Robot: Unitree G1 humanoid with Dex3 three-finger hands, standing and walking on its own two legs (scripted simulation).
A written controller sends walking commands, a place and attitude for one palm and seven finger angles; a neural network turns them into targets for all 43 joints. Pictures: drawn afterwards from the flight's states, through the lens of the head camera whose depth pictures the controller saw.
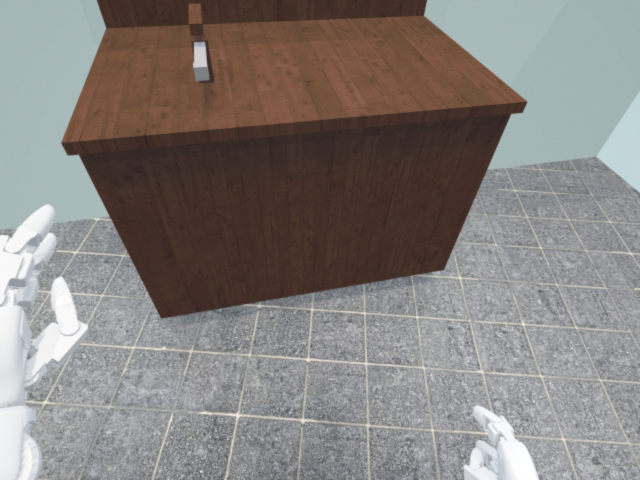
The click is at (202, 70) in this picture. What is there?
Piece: tap's lever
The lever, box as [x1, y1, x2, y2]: [193, 62, 209, 80]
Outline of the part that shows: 193,63 193,69 196,80 209,79 206,62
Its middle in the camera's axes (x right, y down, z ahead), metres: -0.25 -0.35 +0.81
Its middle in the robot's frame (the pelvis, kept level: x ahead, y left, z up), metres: +0.84 +0.31 +0.12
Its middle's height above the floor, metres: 0.89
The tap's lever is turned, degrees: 0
